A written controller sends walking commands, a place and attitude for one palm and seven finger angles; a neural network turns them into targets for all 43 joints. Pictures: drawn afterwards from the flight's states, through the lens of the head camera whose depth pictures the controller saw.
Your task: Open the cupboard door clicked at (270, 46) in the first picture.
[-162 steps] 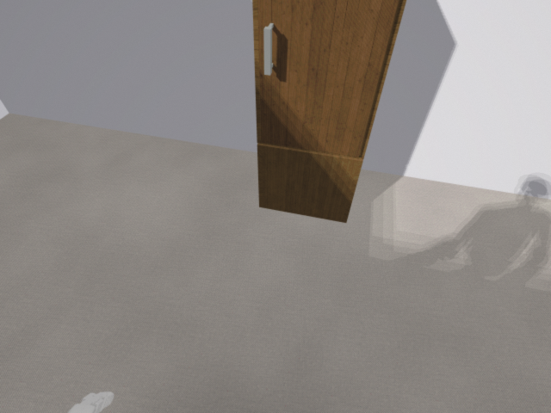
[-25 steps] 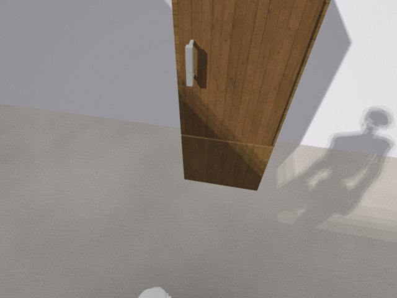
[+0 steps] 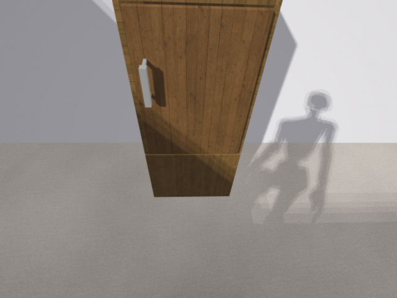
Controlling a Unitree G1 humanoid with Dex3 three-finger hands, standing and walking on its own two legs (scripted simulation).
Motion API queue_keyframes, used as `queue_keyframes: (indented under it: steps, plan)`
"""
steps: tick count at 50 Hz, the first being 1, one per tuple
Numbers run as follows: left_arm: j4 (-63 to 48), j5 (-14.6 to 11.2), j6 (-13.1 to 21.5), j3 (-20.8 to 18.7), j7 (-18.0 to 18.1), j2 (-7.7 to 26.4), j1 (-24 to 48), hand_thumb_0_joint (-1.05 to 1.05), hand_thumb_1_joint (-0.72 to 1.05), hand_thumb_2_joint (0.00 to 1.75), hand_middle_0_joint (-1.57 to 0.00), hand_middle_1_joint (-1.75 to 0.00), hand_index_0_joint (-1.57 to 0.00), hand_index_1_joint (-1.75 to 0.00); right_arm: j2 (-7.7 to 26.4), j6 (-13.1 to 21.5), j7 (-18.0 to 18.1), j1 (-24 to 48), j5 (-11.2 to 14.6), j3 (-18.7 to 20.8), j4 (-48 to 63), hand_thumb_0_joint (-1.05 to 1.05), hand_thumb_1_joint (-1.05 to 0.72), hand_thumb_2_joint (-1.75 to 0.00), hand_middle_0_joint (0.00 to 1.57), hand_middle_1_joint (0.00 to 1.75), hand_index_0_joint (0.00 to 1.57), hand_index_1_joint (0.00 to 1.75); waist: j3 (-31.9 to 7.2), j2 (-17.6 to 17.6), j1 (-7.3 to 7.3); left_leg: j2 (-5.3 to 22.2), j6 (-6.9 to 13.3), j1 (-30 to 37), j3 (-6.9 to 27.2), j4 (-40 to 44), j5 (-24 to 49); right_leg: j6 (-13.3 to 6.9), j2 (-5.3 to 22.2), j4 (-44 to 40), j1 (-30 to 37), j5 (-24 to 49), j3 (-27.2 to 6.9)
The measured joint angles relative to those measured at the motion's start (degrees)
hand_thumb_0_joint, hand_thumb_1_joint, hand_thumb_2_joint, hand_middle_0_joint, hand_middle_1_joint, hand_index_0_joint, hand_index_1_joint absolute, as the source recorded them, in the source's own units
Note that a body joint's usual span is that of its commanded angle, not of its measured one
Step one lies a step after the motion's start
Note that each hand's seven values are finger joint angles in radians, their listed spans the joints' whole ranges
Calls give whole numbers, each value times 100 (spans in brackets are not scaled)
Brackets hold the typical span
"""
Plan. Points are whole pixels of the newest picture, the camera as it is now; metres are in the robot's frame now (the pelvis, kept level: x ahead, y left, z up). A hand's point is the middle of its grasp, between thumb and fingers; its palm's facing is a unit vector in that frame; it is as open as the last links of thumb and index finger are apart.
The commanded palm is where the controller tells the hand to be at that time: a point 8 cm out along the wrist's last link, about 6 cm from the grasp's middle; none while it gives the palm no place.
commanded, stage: take the last steps up to it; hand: left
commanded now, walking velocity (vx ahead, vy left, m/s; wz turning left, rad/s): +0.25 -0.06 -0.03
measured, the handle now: (146, 83) +0.70 +0.18 +0.03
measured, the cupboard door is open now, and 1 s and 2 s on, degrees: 0 0 0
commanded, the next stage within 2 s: come to a stop and stand still in 0.34 s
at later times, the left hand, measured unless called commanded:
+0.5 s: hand out of the picture +0.09 +0.14 -0.20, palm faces +0.08 -0.99 -0.13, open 7.3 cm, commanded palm none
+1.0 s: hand (156, 280) +0.19 +0.10 -0.16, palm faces +0.08 -0.96 -0.27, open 7.4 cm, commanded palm none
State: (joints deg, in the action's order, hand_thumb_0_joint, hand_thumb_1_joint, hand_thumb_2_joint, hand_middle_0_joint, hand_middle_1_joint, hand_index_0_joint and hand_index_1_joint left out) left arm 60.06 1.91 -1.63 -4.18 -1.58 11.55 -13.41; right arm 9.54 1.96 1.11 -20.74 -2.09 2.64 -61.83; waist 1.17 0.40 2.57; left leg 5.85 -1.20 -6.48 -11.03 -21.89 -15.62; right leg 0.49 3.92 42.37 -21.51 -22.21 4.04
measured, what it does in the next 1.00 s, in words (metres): walks ahead: right foot, then left foot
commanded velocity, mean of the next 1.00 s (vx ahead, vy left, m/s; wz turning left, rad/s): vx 0.00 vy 0.02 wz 0.00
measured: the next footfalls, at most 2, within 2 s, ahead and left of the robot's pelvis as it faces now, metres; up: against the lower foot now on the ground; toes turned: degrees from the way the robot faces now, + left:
right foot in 0.08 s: +0.08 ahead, -0.14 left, +0.00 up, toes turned -7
left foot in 0.44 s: +0.23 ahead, +0.08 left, +0.00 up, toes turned +10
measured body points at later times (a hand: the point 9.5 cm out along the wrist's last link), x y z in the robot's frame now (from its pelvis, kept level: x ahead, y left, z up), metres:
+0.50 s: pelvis +0.14 -0.02 -0.02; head +0.14 +0.00 +0.43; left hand +0.09 +0.19 -0.19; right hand +0.19 -0.26 -0.16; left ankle +0.19 +0.08 -0.75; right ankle +0.05 -0.13 -0.72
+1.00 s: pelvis +0.15 -0.09 -0.01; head +0.17 -0.12 +0.44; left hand +0.19 +0.15 -0.14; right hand +0.20 -0.32 -0.18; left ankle +0.10 +0.05 -0.68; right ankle +0.19 -0.17 -0.75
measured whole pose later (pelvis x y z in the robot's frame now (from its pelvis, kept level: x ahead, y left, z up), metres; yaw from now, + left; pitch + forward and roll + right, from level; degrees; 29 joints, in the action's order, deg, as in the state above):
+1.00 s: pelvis +0.15 -0.09 -0.01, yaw +2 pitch +0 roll +2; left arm 58.0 1.8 -0.9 -2.4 1.8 7.9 -12.0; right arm 11.8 -3.6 0.3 -11.1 -0.9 4.3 -60.1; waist 2.4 -2.6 -0.6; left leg 1.0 -1.5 -22.5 -1.6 -57.3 -23.2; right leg -3.1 2.3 28.8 -16.5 -12.2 5.5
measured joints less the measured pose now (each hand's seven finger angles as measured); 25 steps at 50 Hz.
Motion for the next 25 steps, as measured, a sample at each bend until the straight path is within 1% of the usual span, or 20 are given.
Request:
queue_keyframes:
  steps: [2, 3, 4, 5, 6, 7, 9, 11, 13, 16, 18, 20, 22, 23, 25]
  plan:
    - [-16, -6, 66, 15, -13, -38, 124, 1, 91, 89, -20, -30, -19, -30, 23, -43, -12, -157, 2, 20, -125, 0, -91, -90, 20, 30, 20, 30, 33, -68, 69, 77, -103, 28, -19, -184, -168, -53, -51, -620, 230, 190, 111]
    - [-35, -7, 123, 25, -18, -50, 172, 1, 91, 89, -20, -30, -19, -30, 30, -65, -21, -250, 14, 27, -188, 0, -91, -90, 20, 30, 20, 30, 37, -88, 83, 116, -162, 11, -18, -367, -301, -92, -85, -1000, 403, 409, 166]
    - [-59, -4, 205, 39, -13, -56, 213, 1, 91, 89, -20, -30, -19, -30, 32, -82, -39, -356, 43, 28, -246, 0, -91, -90, 20, 30, 20, 30, 29, -92, 80, 148, -176, -77, 3, -680, -492, -161, -95, -1296, 549, 643, 183]
    - [-49, -4, 288, 47, 16, -112, 281, 1, 91, 89, -20, -30, -19, -30, 58, -131, -53, -389, 72, 24, -331, 0, -91, -90, 20, 30, 20, 30, 60, -187, 60, 220, -126, -259, 121, -1239, -838, -176, -151, -1181, 545, 744, 231]
    - [-54, -22, 350, 73, 47, -175, 315, 1, 91, 89, -20, -30, -19, -30, 81, -204, -66, -391, 82, 17, -404, 0, -91, -90, 20, 30, 20, 30, 77, -271, 47, 219, -55, -516, 317, -1920, -1148, -187, -193, -1065, 574, 686, 292]
    - [-62, -36, 399, 99, 73, -234, 307, 0, 91, 89, -20, -30, -20, -30, 91, -264, -80, -382, 83, 21, -456, 0, -91, -90, 20, 30, 20, 30, 65, -323, 28, 179, 8, -792, 476, -2563, -1270, -198, -220, -1058, 657, 608, 344]
    - [-57, -58, 450, 102, 149, -313, 206, 0, 92, 89, -20, -30, -20, -30, 77, -320, -108, -315, 80, 38, -486, 1, -91, -90, 20, 30, 20, 30, -1, -326, -37, 112, 76, -1284, 573, -3458, -1153, -218, -255, -1254, 893, 546, 389]
    - [-15, -59, 462, 67, 249, -291, 79, 0, 94, 89, -21, -30, -20, -30, 42, -308, -128, -183, 66, 54, -411, 1, -91, -90, 20, 30, 20, 30, -57, -289, -69, 113, 61, -1662, 552, -3734, -879, -216, -290, -1531, 1138, 588, 423]
    - [71, -35, 461, 95, 275, -267, -60, -1, 94, 89, -21, -30, -20, -30, 8, -273, -135, 10, 61, 63, -269, 1, -91, -90, 20, 30, 20, 30, -77, -255, -68, 124, 22, -1915, 501, -3559, -637, -235, -322, -1746, 1334, 613, 446]
    - [227, -14, 448, 155, 270, -289, -268, 0, 94, 89, -20, -30, -20, -30, -47, -203, -161, 341, 78, 66, -38, 1, -91, -90, 19, 30, 20, 30, -56, -222, -95, 123, 2, -2049, 438, -2879, -331, -226, -374, -1920, 1547, 572, 445]
    - [325, -10, 427, 183, 255, -328, -395, 0, 93, 89, -20, -30, -20, -30, -25, -173, -117, 526, 60, 81, 47, 1, -93, -90, 20, 30, 20, 30, -19, -202, -143, 87, 19, -1983, 413, -2363, -184, -191, -394, -1916, 1662, 470, 443]
    - [408, -13, 404, 196, 243, -362, -533, 0, 92, 89, -20, -30, -20, -30, 31, -111, -139, 633, 77, 83, 112, 1, -94, -90, 20, 30, 20, 30, 12, -165, -206, 34, 45, -1783, 367, -1821, 41, -134, -395, -1792, 1752, 286, 441]
    - [475, -38, 366, 197, 232, -387, -701, 0, 92, 89, -20, -30, -20, -30, 77, -3, -148, 668, 73, 63, 172, 1, -94, -90, 20, 30, 20, 30, 10, -124, -253, -38, 96, -1448, 325, -1229, 368, -60, -373, -1409, 1734, -39, 419]
    - [517, -62, 322, 189, 225, -371, -737, 0, 92, 89, -20, -30, -20, -30, 51, 50, -130, 706, 55, 58, 175, 1, -94, -90, 20, 30, 20, 30, 26, -11, -257, -105, 184, -1435, 276, -1308, 328, -79, -272, -999, 1596, -227, 373]
    - [564, -82, 210, 194, 228, -352, -731, 0, 92, 89, -20, -30, -20, -30, -2, 80, -82, 755, 48, 1, 207, 1, -93, -90, 20, 30, 20, 30, 71, 130, -298, -168, 340, -1364, 162, -1438, 108, -118, -208, 168, 1123, -707, 147]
